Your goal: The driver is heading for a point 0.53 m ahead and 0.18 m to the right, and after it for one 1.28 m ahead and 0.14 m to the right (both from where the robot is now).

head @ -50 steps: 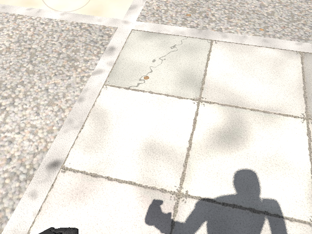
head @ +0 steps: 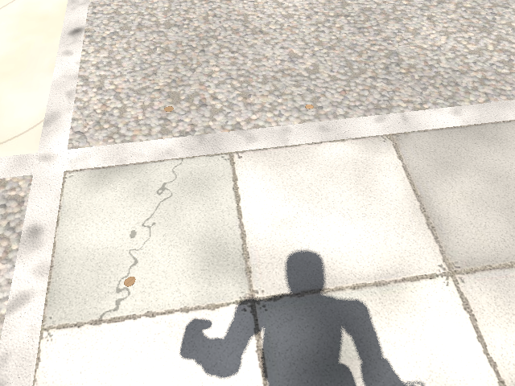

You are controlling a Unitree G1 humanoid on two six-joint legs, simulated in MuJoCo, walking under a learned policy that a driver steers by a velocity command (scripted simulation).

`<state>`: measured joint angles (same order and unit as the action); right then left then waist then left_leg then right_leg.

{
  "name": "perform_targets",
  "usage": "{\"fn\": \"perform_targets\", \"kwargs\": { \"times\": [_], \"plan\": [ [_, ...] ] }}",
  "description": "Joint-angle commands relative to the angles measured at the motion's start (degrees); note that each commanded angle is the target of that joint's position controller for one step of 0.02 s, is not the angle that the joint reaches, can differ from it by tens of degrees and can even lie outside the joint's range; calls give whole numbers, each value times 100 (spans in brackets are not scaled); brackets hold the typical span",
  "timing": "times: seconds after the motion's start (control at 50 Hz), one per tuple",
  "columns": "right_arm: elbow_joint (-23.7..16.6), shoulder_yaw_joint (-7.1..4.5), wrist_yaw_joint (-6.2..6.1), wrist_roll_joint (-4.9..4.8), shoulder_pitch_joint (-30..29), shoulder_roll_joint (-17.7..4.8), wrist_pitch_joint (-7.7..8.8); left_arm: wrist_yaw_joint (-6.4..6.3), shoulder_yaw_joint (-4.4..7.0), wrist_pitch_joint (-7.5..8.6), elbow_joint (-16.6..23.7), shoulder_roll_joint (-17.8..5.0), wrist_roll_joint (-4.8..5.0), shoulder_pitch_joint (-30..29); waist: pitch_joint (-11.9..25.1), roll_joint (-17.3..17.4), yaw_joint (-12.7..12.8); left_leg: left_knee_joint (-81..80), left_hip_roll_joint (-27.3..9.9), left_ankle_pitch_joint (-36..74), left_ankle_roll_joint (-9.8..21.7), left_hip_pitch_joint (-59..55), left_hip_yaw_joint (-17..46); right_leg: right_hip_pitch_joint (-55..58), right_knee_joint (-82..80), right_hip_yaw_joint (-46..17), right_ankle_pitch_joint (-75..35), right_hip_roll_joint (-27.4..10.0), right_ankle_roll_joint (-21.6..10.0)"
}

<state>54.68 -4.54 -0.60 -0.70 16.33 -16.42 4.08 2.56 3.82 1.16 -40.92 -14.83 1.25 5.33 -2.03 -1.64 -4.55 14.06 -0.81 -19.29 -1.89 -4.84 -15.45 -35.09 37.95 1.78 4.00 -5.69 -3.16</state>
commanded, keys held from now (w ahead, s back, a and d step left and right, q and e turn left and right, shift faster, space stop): w+e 0.58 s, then e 0.28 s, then q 0.14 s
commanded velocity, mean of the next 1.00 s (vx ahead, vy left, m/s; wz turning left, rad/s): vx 0.39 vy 0.00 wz -0.55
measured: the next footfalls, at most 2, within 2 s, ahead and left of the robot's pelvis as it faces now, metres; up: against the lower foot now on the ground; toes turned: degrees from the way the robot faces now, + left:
right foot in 0.06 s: +0.20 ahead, -0.11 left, +0.00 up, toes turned -6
left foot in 0.56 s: +0.52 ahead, +0.04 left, +0.00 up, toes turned -23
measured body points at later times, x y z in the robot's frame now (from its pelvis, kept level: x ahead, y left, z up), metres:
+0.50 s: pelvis +0.28 -0.03 +0.01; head +0.30 -0.06 +0.45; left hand +0.40 +0.24 -0.10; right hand +0.44 -0.33 -0.08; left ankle +0.49 +0.06 -0.71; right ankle +0.16 -0.11 -0.73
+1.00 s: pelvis +0.47 -0.08 +0.00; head +0.50 -0.11 +0.45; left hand +0.78 +0.02 -0.07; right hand +0.38 -0.37 -0.12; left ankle +0.49 +0.05 -0.73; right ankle +0.49 -0.23 -0.73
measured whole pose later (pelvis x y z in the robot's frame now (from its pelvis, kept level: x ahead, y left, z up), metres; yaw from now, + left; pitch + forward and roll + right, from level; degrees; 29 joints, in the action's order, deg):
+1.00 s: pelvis +0.47 -0.08 +0.00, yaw -32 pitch +2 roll +2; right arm 49.8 -3.8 0.3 -1.7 11.4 -17.3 2.1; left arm 0.9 3.8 -0.8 -33.5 -16.2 0.0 6.1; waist -3.7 -1.1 -3.8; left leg 24.1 -2.0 -17.7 -0.5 7.4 -9.8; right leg -24.8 30.3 -0.8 4.7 -2.1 -1.5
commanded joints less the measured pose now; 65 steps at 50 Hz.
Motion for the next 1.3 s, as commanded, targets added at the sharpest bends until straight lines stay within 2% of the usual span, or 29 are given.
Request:
{"fn": "perform_targets", "kwargs": {
  "times": [0.02, 0.06, 0.08, 0.1, 0.12, 0.14, 0.16, 0.2, 0.28, 0.38, 0.48, 0.54, 0.56, 0.58, 0.6, 0.62, 0.64, 0.68, 0.74, 0.86, 0.96, 1.0, 1.02, 1.04, 1.06, 1.08, 1.14, 1.22, 1.3],
  "plan": [
    [-325, -283, -45, -96, -200, -1243, -74, 59, 191, 35, 523, -593, -7, -34, 59, 651, 425, 718, -1659, 5005, 825, -122, 331, 475, -119, 437, 730, 425, -304],
    [-390, -233, -63, -89, -269, -1136, -133, -39, 532, -3, 82, -1164, 27, 1652, 954, 402, 1312, 3092, -1284, 5100, 497, 819, 82, 2956, -645, 438, 386, 891, -703],
    [-599, -49, -36, 161, -58, -537, -73, -169, 690, -49, -25, -1788, 58, 2112, 1321, -853, 1166, 5121, -738, 1523, 177, 2884, 74, 4653, -831, -1725, 518, -396, -1255],
    [-863, 95, 39, 120, 41, -257, 164, -117, 628, 69, 233, -1957, 11, 1880, 2184, -1336, 810, 6478, 293, -1608, 27, 4503, 1404, 5714, -1902, -4897, 1562, -1423, -2250],
    [-981, -29, 111, -123, -686, -781, 338, -53, 461, 166, 233, -1410, -26, 1867, 1854, -520, 1151, 6686, -13, -1228, 162, 5154, 2039, 5580, -2249, -4525, 1536, -1346, -1913],
    [-1065, -22, 137, -202, -882, -789, 433, -51, 395, 236, 213, -1201, -39, 1663, 1185, -401, 1022, 6342, -251, -704, 315, 5295, 1964, 4907, -2208, -3648, 1161, -1142, -1681],
    [-961, -21, 88, -87, -828, -728, 459, -64, 346, 262, 273, -1047, -31, 1247, 815, 91, 737, 5821, -501, -277, 323, 4920, 1989, 4057, -2201, -2990, 622, -861, -1463],
    [-877, -98, 77, 38, -634, -812, 328, -114, 241, 270, 437, -799, -117, 776, 548, -70, 391, 5153, -714, 145, 239, 4159, 2031, 2990, -2397, -2345, -223, -553, -1307],
    [-1062, -50, 52, 162, -996, -538, 155, -262, 300, 311, 382, -1042, -60, 1013, 346, 2, 398, 3994, -528, 944, -120, 4098, 1875, 2422, -2605, -1824, -856, -314, -1338],
    [-1383, 60, 128, 82, -1945, -348, 206, -354, 327, 255, 242, -1092, -20, 1381, 97, -295, 765, 2024, -124, 2451, -176, 3638, 1834, 2143, -2548, -1609, 44, -11, -955],
    [-1560, -10, 230, 19, -2096, -640, 320, -392, 328, 186, 101, -1025, 14, 1615, 95, -449, 765, 1392, -17, 2090, 12, 3325, 2051, 2702, -1907, -2277, 272, -297, -825],
    [-1341, -154, 203, 45, -1181, -875, 411, -407, 276, 115, 168, -867, -10, 1463, 450, -625, 279, 1059, 47, 1595, 319, 2067, 1863, 2731, -1017, -2406, -288, -53, -582],
    [-1254, -235, 165, 147, -408, -1122, 438, -379, 154, 126, 266, -561, -67, 1423, 1156, -271, -77, 1212, -643, 1436, 643, 703, 2448, 2198, 304, -2047, 3, 287, -374],
    [-1114, -372, 135, 238, 356, -1640, 372, -381, 48, 172, 416, -195, 44, 2114, 2046, 1358, 74, 882, -1993, 322, 1520, -1431, 4813, 226, 2328, -1237, 1884, 1118, 97],
    [-1089, -294, 180, 109, 303, -1313, 326, -405, 71, 190, 425, -579, 101, 2249, 1975, 1924, 137, 396, -2423, -321, 1739, -1541, 6141, -765, 3361, -1244, 3108, 925, 209],
    [-1233, -165, 158, 85, -82, -851, 282, -412, 201, 153, 394, -1053, 87, 1814, 1196, 1227, 72, 391, -2233, 222, 1530, -825, 5286, -986, 3756, -1302, 2734, 666, 289],
    [-1325, -93, 133, 141, -415, -654, 217, -431, 240, 95, 452, -1141, 19, 1433, 790, 727, 133, 492, -2023, 1415, 1371, -90, 4288, -778, 3760, -1089, 2397, 467, 359],
    [-1289, -12, 114, 182, -788, -445, 162, -432, 305, -10, 550, -1051, -55, 1267, 429, 690, 433, 487, -1613, 3378, 1244, 969, 3028, -272, 3271, -944, 2158, 172, 432],
    [-1163, -89, 88, 165, -891, -680, 161, -411, 213, -168, 700, -630, 5, 1257, 357, 910, 542, 166, -1455, 4215, 1391, 1424, 2175, -12, 2610, -605, 1848, 114, 534],
    [-1099, -156, -44, 52, -1069, -934, -69, -234, 154, -203, 941, -530, -37, 692, 601, 748, 401, 75, -1413, 4004, 1309, 1190, 1125, 536, 865, -249, 225, 124, 476],
    [-821, -130, 83, -129, -761, -1070, -163, -147, 142, -155, 1097, -498, -123, 302, 533, 663, 362, 679, -1460, 3854, 1231, 908, 1363, 1228, -540, -175, 520, 457, 186],
    [-673, 9, 155, -151, -659, -767, -119, -216, 203, -95, 880, -673, -203, 749, 760, 418, 637, 1418, -1056, 3408, 801, 1309, 1286, 2644, -1767, -218, -1001, 479, -87],
    [-765, 155, 197, 78, -559, -465, -47, -310, 283, -88, 883, -1155, -326, 1082, 1374, -180, 655, 2215, -692, 1949, 401, 1957, 1058, 3886, -1348, -1131, -3662, -547, -370],
    [-700, 337, 280, 195, 104, -87, -61, -365, 144, -112, 943, -1012, -421, 831, 1992, -1028, 332, 3089, -386, -1414, -2, 2849, 1335, 4754, -1012, -2230, -4653, -1778, -1386],
    [-655, 241, 266, 25, -241, -458, -165, -322, 49, -111, 881, -572, -382, 778, 2024, -786, 598, 3513, -423, -2239, -153, 2944, 1770, 4264, -1203, -2183, -3825, -1683, -1556],
    [-795, 152, 233, -80, -577, -751, -232, -291, 57, -84, 805, -660, -331, 620, 1561, -709, 618, 3821, -417, -2206, -193, 3207, 1785, 3966, -1359, -1852, -3239, -1392, -1367],
    [-656, 0, 5, -35, -357, -927, -515, -364, 191, -66, 705, -1038, -243, 37, 920, -667, 353, 4410, -369, -1414, -360, 3032, 1707, 2699, -1795, -1216, -2112, -1183, -1097],
    [-715, -18, -108, -42, -229, -590, -714, -475, 186, -93, 562, -812, -254, -310, 712, -669, 264, 4372, -321, -802, -345, 2791, 1446, 2065, -2048, -508, -898, -1029, -1027],
    [-996, -8, 1, -7, -523, -543, -727, -535, 228, -144, 358, -838, -230, -310, 777, -713, 386, 3494, -367, -424, -124, 2538, 1304, 2247, -1949, -413, -498, -1232, -1005]
  ]
}}
Over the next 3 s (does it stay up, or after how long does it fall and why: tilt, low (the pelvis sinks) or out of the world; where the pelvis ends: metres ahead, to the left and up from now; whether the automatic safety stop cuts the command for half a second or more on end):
stays up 0.53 -0.07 0.01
